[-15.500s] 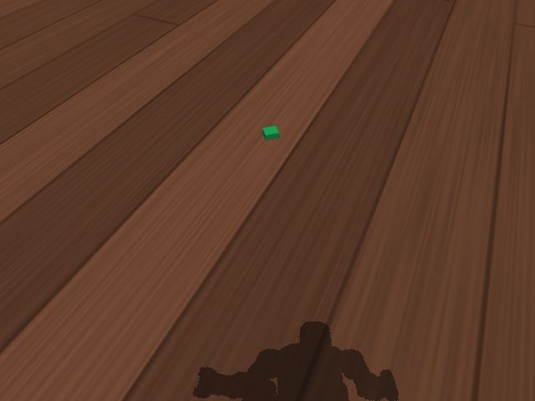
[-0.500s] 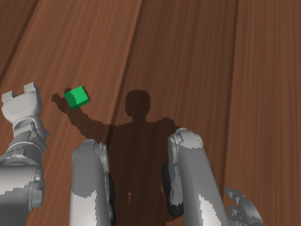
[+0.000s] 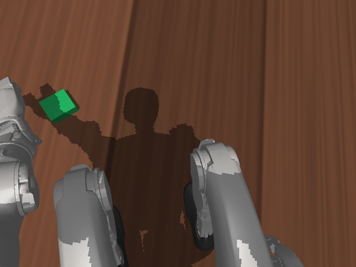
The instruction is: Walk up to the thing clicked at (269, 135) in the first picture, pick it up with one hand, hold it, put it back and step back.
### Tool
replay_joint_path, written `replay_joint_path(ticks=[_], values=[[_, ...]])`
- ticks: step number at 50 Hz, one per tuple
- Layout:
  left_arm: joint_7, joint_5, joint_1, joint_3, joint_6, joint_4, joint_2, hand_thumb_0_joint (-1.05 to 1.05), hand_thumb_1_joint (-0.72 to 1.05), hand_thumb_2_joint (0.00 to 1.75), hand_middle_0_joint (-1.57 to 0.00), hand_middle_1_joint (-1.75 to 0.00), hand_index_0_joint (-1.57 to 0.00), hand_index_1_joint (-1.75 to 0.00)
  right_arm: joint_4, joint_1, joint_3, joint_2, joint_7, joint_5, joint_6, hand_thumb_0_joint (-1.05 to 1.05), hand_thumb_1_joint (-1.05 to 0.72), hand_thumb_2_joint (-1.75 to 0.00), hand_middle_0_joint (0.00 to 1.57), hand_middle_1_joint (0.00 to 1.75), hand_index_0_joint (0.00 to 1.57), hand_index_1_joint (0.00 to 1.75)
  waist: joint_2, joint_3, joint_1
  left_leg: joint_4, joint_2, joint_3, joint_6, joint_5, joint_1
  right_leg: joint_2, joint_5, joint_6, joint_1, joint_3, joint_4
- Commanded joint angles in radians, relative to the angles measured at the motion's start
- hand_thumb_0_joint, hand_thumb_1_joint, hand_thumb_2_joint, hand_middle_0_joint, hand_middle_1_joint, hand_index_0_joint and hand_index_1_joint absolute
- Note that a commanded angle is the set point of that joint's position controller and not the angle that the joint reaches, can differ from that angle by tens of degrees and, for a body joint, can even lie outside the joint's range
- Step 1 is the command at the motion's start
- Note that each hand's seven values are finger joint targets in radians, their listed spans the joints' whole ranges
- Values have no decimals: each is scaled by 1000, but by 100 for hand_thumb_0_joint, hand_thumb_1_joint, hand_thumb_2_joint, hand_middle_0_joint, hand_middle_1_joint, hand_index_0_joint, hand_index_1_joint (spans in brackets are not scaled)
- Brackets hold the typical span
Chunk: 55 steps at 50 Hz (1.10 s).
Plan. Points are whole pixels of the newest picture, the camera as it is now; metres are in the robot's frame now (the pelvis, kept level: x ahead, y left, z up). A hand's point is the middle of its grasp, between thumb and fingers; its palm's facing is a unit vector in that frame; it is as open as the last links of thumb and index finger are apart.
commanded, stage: rise first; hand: left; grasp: from above
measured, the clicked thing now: (59, 106) +0.53 +0.25 -0.33
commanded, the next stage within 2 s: none
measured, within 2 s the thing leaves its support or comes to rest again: neither
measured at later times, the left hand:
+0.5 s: hand (28, 118) +0.46 +0.28 -0.20, palm faces -0.38 -0.21 -0.90, open 13.0 cm
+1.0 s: hand (29, 113) +0.48 +0.28 -0.21, palm faces -0.37 -0.21 -0.91, open 13.1 cm
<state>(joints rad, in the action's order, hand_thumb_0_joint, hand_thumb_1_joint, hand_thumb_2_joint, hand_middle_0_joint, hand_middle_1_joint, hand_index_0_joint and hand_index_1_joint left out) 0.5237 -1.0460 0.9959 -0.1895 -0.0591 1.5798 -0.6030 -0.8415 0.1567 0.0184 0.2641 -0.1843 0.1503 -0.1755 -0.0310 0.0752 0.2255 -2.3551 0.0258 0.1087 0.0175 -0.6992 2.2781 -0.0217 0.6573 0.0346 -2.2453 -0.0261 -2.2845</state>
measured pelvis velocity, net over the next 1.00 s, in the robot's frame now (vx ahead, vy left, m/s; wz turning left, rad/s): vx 0.01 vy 0.00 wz -0.05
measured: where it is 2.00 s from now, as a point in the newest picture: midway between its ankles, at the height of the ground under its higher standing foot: (159, 240)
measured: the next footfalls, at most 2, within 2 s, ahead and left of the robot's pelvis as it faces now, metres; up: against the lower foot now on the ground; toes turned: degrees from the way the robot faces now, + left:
none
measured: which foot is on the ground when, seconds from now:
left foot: down 0.00-1.00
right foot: down 0.00-1.00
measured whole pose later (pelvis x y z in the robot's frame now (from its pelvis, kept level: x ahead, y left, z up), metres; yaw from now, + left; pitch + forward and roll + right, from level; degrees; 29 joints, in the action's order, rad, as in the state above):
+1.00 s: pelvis +0.01 +0.00 -0.03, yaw -3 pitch +34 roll -8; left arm 0.55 -1.09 1.08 -0.22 -0.03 1.67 -0.73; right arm -0.80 0.16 0.08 0.31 -0.25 0.18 -0.17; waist -0.01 0.00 0.28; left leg -2.46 0.02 0.16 0.03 -0.72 2.35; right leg -0.01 0.66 0.04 -2.31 -0.06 -2.36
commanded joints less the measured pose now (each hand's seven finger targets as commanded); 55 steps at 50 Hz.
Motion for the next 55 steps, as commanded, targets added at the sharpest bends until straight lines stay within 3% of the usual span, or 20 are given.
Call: replay_joint_path(ticks=[1,4,5,7,12,16,19,21,25,27,34,38,39,42,44,48,50,51,54,55], values=[[40,-4,342,-5,11,-120,-248,0,-40,86,-18,-96,-20,-94,7,215,-68,228,-10,0,-13,0,-89,-90,20,30,20,30,-188,668,26,224,-21,-99,-48,159,-417,35,-171,-62,379,-98,230],[39,-11,319,-11,17,-121,-266,0,-38,85,-19,-95,-21,-93,4,217,-64,232,-16,2,-12,0,-89,-90,20,30,20,30,-207,685,8,211,-18,-94,-44,185,-445,36,-190,-64,376,-104,209],[39,-18,326,-9,18,-105,-262,0,-37,84,-20,-94,-22,-92,8,223,-60,232,-19,6,-11,0,-89,-90,20,30,20,30,-197,683,27,206,-19,-92,-45,184,-438,38,-194,-63,386,-106,208],[40,-19,331,-9,22,-103,-268,0,-36,83,-20,-94,-22,-92,8,221,-59,237,-23,6,-9,0,-89,-90,20,30,20,30,-202,652,29,201,-20,-91,-47,169,-415,39,-182,-63,369,-109,203],[52,-20,320,-30,21,-105,-287,0,-36,82,-20,-95,-22,-92,8,226,-54,244,-32,7,-5,0,-89,-90,20,30,20,30,-217,674,14,185,-17,-89,-44,201,-422,43,-213,-63,375,-114,185],[57,-22,335,-18,17,-80,-270,0,-34,80,-21,-94,-24,-91,13,224,-47,242,-38,11,-1,0,-89,-90,20,30,20,30,-210,647,37,169,-17,-86,-47,194,-396,46,-215,-60,370,-117,181],[57,-22,345,-37,22,-93,-301,0,-32,79,-22,-93,-25,-90,11,231,-45,253,-41,13,-1,0,-89,-90,20,30,20,30,-211,655,35,164,-17,-83,-47,195,-388,46,-213,-59,378,-119,176],[52,-30,333,-21,20,-90,-293,0,-32,78,-22,-94,-26,-91,12,223,-42,247,-44,14,2,0,-89,-90,20,30,20,30,-234,656,29,165,-16,-81,-44,209,-420,48,-226,-64,371,-122,169],[57,-31,361,-18,23,-88,-288,0,-33,79,-21,-95,-24,-92,15,236,-38,259,-51,17,2,0,-89,-90,20,30,20,30,-229,643,52,158,-17,-75,-45,206,-408,50,-230,-62,364,-128,168],[56,-30,338,-22,22,-67,-305,0,-34,80,-21,-95,-24,-92,14,227,-36,265,-51,13,4,0,-89,-90,20,30,20,30,-235,637,39,159,-18,-72,-44,201,-403,50,-220,-65,348,-131,159],[65,-33,359,-15,27,-42,-304,0,-37,82,-19,-97,-21,-94,16,226,-28,273,-57,18,2,0,-89,-90,20,30,20,30,-243,605,61,156,-18,-65,-44,175,-381,54,-199,-65,322,-139,155],[62,-42,362,-23,29,-46,-327,0,-33,79,-22,-93,-25,-91,21,233,-18,277,-61,23,-2,0,-89,-90,20,30,20,30,-255,616,63,146,-17,-63,-42,202,-413,51,-220,-65,324,-141,145],[60,-44,379,-15,30,-47,-323,0,-41,87,-23,-85,-20,-88,23,234,-17,284,-61,24,-4,0,-89,-90,20,30,20,30,-254,601,79,142,-18,-63,-44,192,-412,51,-212,-64,311,-142,150],[72,-43,381,-42,34,-63,-358,0,-37,83,-23,-89,-24,-89,25,240,-14,290,-64,25,-4,0,-89,-90,20,30,20,30,-276,635,61,149,-18,-65,-40,205,-408,54,-224,-64,348,-142,147],[72,-43,376,-34,30,-31,-344,0,-36,82,-24,-88,-24,-88,26,240,-12,289,-66,25,-2,0,-89,-90,20,30,20,30,-247,615,76,144,-18,-62,-45,187,-376,54,-210,-62,340,-144,152],[63,-44,380,-30,35,-33,-372,0,-35,81,-25,-86,-25,-86,23,240,-7,289,-65,25,-4,0,-89,-90,20,30,20,30,-258,609,71,134,-18,-64,-45,188,-374,55,-210,-61,343,-141,146],[58,-52,398,-27,36,-37,-376,0,-33,80,-26,-87,-26,-86,29,248,-2,294,-69,30,-7,0,-89,-90,20,30,20,30,-260,609,85,130,-17,-61,-46,200,-383,56,-223,-60,350,-144,145],[60,-47,398,-33,36,-52,-385,0,-33,79,-26,-87,-27,-86,26,243,-4,299,-68,26,-5,0,-89,-90,20,30,20,30,-273,634,71,140,-16,-57,-42,208,-399,58,-227,-63,352,-148,140],[62,-45,395,-32,31,-18,-386,0,-34,81,-25,-87,-25,-87,30,241,2,304,-69,24,-2,0,-89,-90,20,30,20,30,-265,620,81,135,-15,-53,-44,205,-381,59,-229,-62,341,-151,140],[56,-52,407,-17,30,-6,-372,0,-35,81,-25,-87,-26,-87,34,250,5,302,-71,27,-2,0,-89,-90,20,30,20,30,-263,585,101,129,-16,-56,-46,198,-367,58,-225,-61,338,-150,146]])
